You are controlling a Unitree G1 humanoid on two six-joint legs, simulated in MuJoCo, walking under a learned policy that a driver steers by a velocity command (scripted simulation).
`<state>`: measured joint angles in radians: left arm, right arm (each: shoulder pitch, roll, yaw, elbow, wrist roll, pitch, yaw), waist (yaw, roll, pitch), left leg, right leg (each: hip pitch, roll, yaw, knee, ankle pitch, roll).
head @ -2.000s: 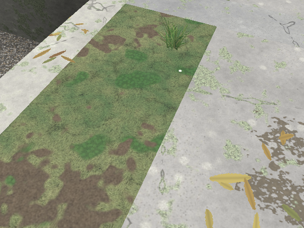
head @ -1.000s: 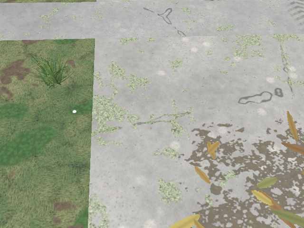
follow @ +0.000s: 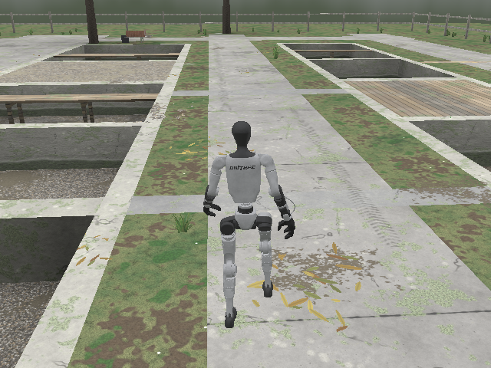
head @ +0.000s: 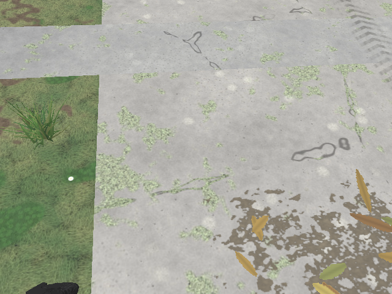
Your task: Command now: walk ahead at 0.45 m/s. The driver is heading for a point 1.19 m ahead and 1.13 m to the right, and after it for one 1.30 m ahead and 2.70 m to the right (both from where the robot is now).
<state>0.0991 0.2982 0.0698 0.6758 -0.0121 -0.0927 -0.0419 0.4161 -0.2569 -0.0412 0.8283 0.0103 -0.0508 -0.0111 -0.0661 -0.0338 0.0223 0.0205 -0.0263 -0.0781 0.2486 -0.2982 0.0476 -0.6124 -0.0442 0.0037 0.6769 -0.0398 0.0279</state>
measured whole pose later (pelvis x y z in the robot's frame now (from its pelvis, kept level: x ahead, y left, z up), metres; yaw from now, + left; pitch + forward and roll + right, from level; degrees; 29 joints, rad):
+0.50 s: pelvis +0.28 -0.06 +0.00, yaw -13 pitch +1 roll -1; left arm 0.34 0.28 0.05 0.74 -0.02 -0.06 0.00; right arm 0.09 -0.30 -0.03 0.66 -0.02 -0.10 0.00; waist 0.07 0.03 0.04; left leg -0.67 0.09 -0.11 0.72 -0.02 -0.06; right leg -0.15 0.13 0.12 0.32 -0.18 -0.09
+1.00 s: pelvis +0.55 -0.08 +0.00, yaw -31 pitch +1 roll +2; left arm 0.16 0.31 0.07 0.65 -0.02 -0.02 -0.02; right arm 0.34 -0.28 -0.07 0.80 -0.01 -0.09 0.00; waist -0.08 -0.05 0.04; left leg -0.04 -0.02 0.14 0.26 -0.24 0.02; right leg -0.70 -0.09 0.07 0.90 -0.08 0.01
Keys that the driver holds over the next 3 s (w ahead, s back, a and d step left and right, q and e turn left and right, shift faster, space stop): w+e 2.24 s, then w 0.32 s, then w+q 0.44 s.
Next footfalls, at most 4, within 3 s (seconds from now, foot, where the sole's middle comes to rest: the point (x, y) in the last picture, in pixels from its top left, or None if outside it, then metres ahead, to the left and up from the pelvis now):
0.16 right None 0.28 -0.13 -0.78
0.66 left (175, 262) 0.59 0.02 -0.78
1.20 right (272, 227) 0.70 -0.35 -0.78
1.68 left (272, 155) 1.05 -0.41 -0.78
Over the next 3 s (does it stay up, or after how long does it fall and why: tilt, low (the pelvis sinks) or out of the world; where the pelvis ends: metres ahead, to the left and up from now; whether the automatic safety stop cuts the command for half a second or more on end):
stays up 1.11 -1.04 0.00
